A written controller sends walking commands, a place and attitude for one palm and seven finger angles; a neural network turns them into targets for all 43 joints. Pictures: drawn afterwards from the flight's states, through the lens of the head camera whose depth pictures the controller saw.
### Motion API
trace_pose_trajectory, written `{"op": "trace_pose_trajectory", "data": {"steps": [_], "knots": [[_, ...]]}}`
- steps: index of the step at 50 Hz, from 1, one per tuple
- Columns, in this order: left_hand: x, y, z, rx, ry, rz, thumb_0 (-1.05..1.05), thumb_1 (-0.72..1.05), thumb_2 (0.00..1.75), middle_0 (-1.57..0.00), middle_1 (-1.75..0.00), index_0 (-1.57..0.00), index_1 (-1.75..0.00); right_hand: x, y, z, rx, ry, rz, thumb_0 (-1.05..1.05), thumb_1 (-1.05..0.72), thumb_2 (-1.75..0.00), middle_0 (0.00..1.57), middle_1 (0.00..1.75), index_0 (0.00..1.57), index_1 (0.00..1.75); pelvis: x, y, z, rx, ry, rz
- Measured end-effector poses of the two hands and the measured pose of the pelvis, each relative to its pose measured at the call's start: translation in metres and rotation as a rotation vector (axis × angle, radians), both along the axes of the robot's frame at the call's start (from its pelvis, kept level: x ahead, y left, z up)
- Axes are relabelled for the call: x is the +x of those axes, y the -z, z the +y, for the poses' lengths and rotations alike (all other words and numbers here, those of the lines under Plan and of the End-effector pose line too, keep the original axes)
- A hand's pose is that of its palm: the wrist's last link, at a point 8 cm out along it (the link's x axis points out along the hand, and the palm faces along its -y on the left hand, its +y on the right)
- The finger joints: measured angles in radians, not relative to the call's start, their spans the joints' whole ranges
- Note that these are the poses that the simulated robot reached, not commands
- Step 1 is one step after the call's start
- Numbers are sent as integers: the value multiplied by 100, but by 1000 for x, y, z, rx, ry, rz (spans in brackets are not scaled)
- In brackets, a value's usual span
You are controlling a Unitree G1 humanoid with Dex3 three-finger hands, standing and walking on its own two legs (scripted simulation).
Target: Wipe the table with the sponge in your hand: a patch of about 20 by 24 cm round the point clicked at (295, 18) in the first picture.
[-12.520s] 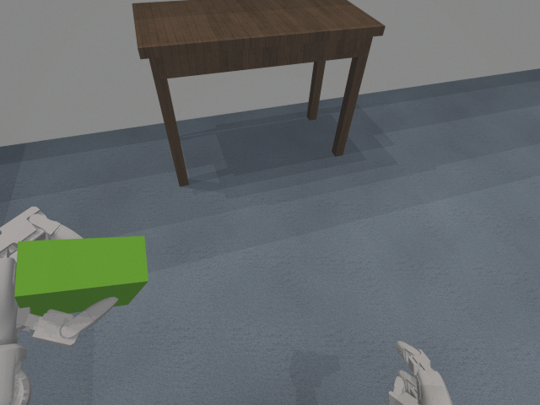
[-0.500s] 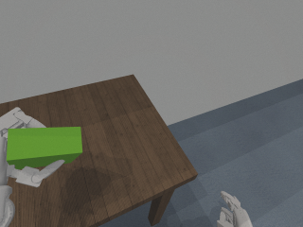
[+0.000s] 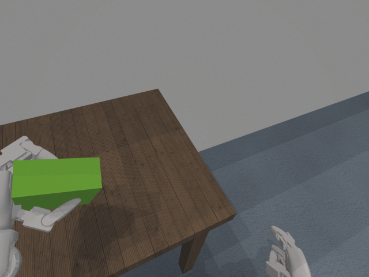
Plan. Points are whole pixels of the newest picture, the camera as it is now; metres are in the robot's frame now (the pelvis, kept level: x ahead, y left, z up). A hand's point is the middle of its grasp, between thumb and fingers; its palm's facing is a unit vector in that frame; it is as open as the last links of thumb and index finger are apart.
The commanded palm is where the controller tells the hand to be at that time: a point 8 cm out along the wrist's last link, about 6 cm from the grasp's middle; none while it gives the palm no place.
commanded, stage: shuffle to correct the standing spot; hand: left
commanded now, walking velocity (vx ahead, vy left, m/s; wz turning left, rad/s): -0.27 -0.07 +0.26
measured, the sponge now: (69, 185) +0.23 +0.22 +0.13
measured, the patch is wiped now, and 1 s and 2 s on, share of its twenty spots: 0.00 0.00 0.00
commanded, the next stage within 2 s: come to a stop and stand still in 0.74 s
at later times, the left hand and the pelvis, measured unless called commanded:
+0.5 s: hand (38, 209) +0.17 +0.23 +0.16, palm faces +0.40 -0.82 -0.41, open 9.4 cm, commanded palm +0.11 +0.27 +0.17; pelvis -0.04 -0.02 -0.01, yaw +2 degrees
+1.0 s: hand (29, 265) +0.10 +0.20 +0.17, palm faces +0.29 -0.83 -0.47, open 9.4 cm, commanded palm +0.04 +0.25 +0.17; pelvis -0.13 -0.03 -0.02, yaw -1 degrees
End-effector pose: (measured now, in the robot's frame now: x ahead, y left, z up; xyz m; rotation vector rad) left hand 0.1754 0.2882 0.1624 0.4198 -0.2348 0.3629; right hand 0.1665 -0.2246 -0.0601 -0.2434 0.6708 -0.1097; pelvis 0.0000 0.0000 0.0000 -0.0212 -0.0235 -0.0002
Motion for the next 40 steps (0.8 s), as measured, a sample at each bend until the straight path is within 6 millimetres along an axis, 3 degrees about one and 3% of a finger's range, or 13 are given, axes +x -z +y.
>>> {"op": "trace_pose_trajectory", "data": {"steps": [10, 18, 24, 30, 35, 40], "knots": [[0, -14, -2, 50, 28, -49, -1, -43, 101, -81, -136, -82, -135, 3, 1, 6, -1, -21, 20, 1, -91, -89, 21, 30, 20, 30, -4, 1, -1, 0, -24, 9], [-22, -10, -2, 89, 12, -12, -1, -43, 101, -81, -136, -81, -136, -1, 13, 9, 14, -50, 42, 1, -91, -89, 21, 30, 20, 30, -17, 6, -7, -1, -27, 24], [-40, -10, -13, 96, 15, -54, -1, -43, 101, -81, -136, -81, -136, -10, 20, 4, 10, -78, 30, 1, -91, -89, 21, 30, 20, 30, -35, 13, -15, -6, -32, 28], [-54, -20, -17, 112, 53, -142, -1, -43, 101, -81, -136, -81, -136, -34, 23, -5, -29, -53, 53, 1, -91, -89, 21, 30, 20, 30, -51, 16, -11, -6, -39, 44], [-63, -19, -1, 142, 68, -156, -1, -43, 102, -81, -136, -81, -136, -62, 18, -6, -64, 2, 83, 1, -91, -89, 21, 30, 20, 30, -63, 14, -3, 5, -36, 51], [-71, -20, 7, 140, 58, -135, -1, -43, 102, -81, -136, -81, -136, -88, 11, 3, -49, -4, 108, 1, -91, -89, 21, 30, 20, 30, -79, 3, -7, -46, -27, 69]]}}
